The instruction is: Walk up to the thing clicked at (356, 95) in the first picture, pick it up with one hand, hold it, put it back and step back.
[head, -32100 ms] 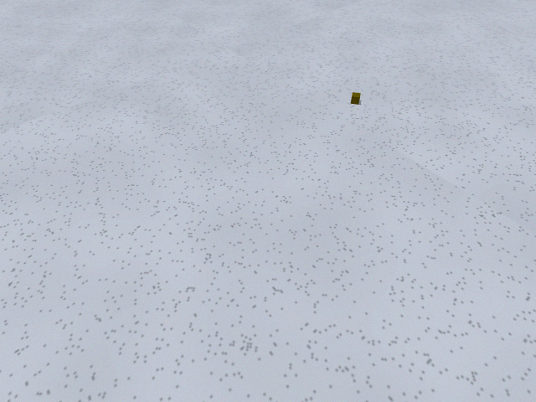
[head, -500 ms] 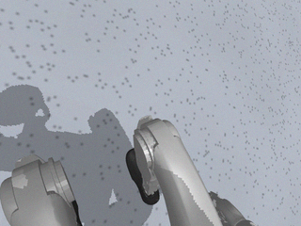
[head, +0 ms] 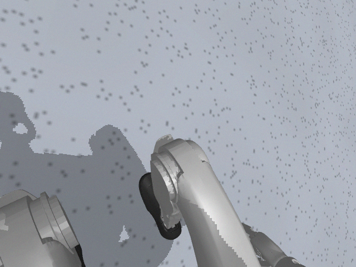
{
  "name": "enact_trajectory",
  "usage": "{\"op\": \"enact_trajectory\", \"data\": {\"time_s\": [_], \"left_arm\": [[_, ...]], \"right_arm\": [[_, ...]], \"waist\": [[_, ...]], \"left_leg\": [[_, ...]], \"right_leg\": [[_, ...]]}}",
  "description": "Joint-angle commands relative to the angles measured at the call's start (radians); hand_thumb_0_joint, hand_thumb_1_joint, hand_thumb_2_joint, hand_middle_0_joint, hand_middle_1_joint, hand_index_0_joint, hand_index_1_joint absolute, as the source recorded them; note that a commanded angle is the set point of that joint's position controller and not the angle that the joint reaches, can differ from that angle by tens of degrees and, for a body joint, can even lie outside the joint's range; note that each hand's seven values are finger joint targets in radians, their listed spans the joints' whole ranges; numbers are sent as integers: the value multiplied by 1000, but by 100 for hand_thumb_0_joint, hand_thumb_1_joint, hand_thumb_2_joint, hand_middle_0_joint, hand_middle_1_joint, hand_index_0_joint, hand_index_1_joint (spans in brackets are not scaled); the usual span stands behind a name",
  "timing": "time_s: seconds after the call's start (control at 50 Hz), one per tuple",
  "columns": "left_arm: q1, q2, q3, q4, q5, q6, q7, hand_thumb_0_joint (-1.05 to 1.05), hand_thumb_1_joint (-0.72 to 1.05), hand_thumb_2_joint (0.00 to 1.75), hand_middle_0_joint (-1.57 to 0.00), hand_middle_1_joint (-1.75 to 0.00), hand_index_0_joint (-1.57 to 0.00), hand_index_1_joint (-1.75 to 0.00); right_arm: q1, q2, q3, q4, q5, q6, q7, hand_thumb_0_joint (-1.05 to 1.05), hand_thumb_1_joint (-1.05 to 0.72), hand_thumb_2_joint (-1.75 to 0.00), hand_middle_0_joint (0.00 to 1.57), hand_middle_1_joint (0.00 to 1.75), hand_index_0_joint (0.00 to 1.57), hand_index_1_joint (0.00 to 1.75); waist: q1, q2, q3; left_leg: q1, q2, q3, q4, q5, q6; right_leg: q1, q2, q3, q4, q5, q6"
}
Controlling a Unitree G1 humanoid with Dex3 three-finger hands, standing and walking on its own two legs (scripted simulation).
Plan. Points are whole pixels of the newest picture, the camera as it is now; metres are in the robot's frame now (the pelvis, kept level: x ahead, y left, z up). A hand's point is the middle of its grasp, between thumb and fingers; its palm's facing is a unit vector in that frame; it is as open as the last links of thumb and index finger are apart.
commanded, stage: rest palm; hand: left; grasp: from above
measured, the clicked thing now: out of the picture +0.48 +0.36 -0.28
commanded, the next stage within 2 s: close in 1.84 s
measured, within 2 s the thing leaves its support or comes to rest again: neither
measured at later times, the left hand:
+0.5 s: hand out of the picture +0.47 +0.35 -0.25, palm faces -0.44 -0.17 -0.88, open 13.0 cm
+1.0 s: hand out of the picture +0.47 +0.35 -0.25, palm faces -0.44 -0.17 -0.88, open 12.7 cm
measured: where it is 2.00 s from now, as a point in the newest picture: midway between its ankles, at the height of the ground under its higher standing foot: (123, 242)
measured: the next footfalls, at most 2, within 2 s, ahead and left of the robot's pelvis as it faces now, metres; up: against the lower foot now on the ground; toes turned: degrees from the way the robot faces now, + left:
none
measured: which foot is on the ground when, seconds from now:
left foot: down 0.00-1.00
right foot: down 0.00-1.00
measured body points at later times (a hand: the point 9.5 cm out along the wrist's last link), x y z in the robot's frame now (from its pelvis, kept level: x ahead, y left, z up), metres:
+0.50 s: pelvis +0.00 +0.00 +0.00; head +0.29 +0.15 +0.31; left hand +0.48 +0.36 -0.20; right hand +0.06 -0.25 -0.05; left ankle +0.06 +0.12 -0.27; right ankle +0.12 -0.13 -0.27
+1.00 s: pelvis +0.00 +0.00 +0.00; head +0.29 +0.14 +0.31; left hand +0.49 +0.36 -0.20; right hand +0.05 -0.25 -0.05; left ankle +0.06 +0.12 -0.27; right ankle +0.12 -0.13 -0.27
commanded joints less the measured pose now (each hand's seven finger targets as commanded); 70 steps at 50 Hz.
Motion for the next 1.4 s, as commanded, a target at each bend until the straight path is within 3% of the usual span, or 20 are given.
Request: {"op": "enact_trajectory", "data": {"time_s": [0.0,0.06,0.08,0.1,0.14,0.2,0.38,0.4,0.42,0.46,0.58,0.7,0.76,0.86,0.9,0.98,1.04,1.08,1.28,1.38], "left_arm": [[-243,274,31,-167,-22,0,35,0,-32,80,-29,-74,-27,-76],[-192,251,42,-103,-24,2,34,0,-33,80,-26,-77,-25,-78],[-212,225,13,-135,-26,-5,29,0,-35,82,-25,-78,-24,-79],[-220,262,37,-145,-21,-9,38,0,-36,83,-24,-78,-23,-80],[-239,243,20,-167,-22,-15,33,0,-35,82,-26,-77,-24,-79],[-206,266,44,-125,-19,-24,37,0,-34,82,-28,-74,-25,-76],[-221,260,4,-117,-19,-54,54,0,-31,79,-28,-78,-26,-79],[-271,268,3,-184,-20,-64,62,0,-30,79,-27,-77,-27,-78],[-216,256,-3,-100,-7,-53,65,0,-31,79,-28,-77,-27,-78],[-258,269,0,-157,-6,-59,74,0,-30,78,-27,-77,-26,-78],[-222,253,-10,-61,-2,-30,106,0,-31,78,-26,-80,-26,-80],[-232,293,10,-65,-9,-1,98,0,-28,76,-29,-77,-29,-77],[-231,258,-15,-67,-29,-3,82,0,-27,75,-28,-79,-28,-78],[-269,311,8,-139,-42,-15,67,0,-26,74,-30,-77,-29,-77],[-231,281,-4,-90,-45,-17,58,0,-26,74,-29,-78,-29,-77],[-251,285,-16,-133,-39,-30,49,0,-25,74,-30,-77,-30,-77],[-250,305,-8,-141,-34,-38,55,0,-25,74,-30,-76,-29,-77],[-225,279,-17,-108,-37,-39,60,0,-25,74,-30,-76,-30,-77],[-232,301,-15,-82,-30,-46,91,0,-18,69,-33,-75,-34,-74],[-234,304,-7,-83,-30,-36,89,0,-18,69,-34,-74,-34,-73]], "right_arm": [[203,-335,-98,16,1,1,-6,0,-90,-90,20,30,20,30],[206,-351,-99,8,-2,6,-3,0,-90,-90,20,30,20,30],[191,-343,-98,0,-1,6,0,0,-90,-90,20,30,20,30],[197,-345,-95,11,-5,11,-2,0,-90,-90,20,30,20,30],[184,-342,-91,-4,-6,8,-2,0,-90,-90,20,30,20,30],[194,-354,-87,2,-9,6,-2,0,-90,-90,20,30,20,30],[172,-354,-79,4,-15,5,-2,0,-90,-90,20,30,20,30],[174,-354,-82,4,-17,3,-3,0,-90,-90,20,30,20,30],[179,-346,-77,13,-18,1,0,0,-90,-90,20,30,20,30],[177,-355,-78,10,-17,-2,3,0,-89,-90,20,30,20,30],[165,-354,-73,8,-17,-8,8,0,-90,-90,20,30,20,30],[174,-363,-64,-2,-15,-22,11,0,-90,-90,20,30,20,30],[165,-363,-65,-7,-11,-28,10,0,-90,-90,20,30,20,30],[174,-366,-58,-4,-9,-27,3,0,-90,-90,20,30,20,30],[179,-373,-57,5,-9,-26,2,0,-90,-90,20,30,20,30],[168,-365,-57,-1,-8,-20,-2,0,-90,-90,20,30,20,30],[157,-367,-52,0,-12,-14,-1,0,-90,-90,20,30,20,30],[171,-366,-49,7,-15,-11,0,0,-90,-90,20,30,20,30],[149,-370,-43,-4,-26,-14,-6,0,-89,-90,20,30,20,30],[160,-372,-46,12,-23,-20,-4,0,-89,-90,20,30,20,30]], "waist": [[-16,600,-724],[-35,581,-657],[-35,585,-652],[-32,601,-683],[-38,570,-654],[-49,543,-598],[-53,552,-613],[-49,589,-640],[-52,573,-623],[-47,591,-642],[-49,597,-603],[-57,574,-613],[-64,540,-571],[-50,570,-657],[-68,554,-599],[-56,578,-600],[-48,614,-641],[-66,565,-600],[-67,563,-574],[-71,588,-602]], "left_leg": [[606,40,89,-267,296,1],[597,42,79,-260,314,-5],[587,42,83,-255,306,-1],[597,43,84,-257,313,-2],[560,41,92,-239,297,6],[538,40,89,-236,276,4],[559,48,73,-251,235,3],[579,50,72,-255,252,-1],[587,51,69,-257,255,0],[591,51,63,-254,280,-4],[598,56,58,-272,295,-7],[562,53,72,-259,262,3],[517,50,74,-260,206,6],[564,54,69,-251,265,5],[534,53,67,-248,250,3],[569,58,58,-260,251,-3],[606,61,56,-257,306,-8],[559,57,66,-249,290,0],[542,60,63,-270,219,0],[593,66,47,-272,256,-8]], "right_leg": [[382,25,-123,-184,292,-94],[341,20,-132,-177,290,-98],[337,25,-128,-179,287,-98],[365,27,-129,-183,298,-97],[370,28,-123,-190,294,-96],[354,24,-130,-196,273,-97],[352,30,-142,-195,250,-91],[362,30,-145,-190,269,-90],[362,29,-142,-186,271,-88],[350,29,-151,-175,291,-89],[334,33,-149,-173,298,-90],[373,31,-138,-187,288,-86],[353,32,-135,-196,249,-87],[397,30,-136,-192,291,-85],[370,28,-140,-193,274,-87],[354,29,-144,-188,271,-89],[374,30,-148,-182,305,-90],[394,34,-147,-193,301,-86],[387,37,-152,-203,258,-86],[366,27,-156,-188,280,-85]]}}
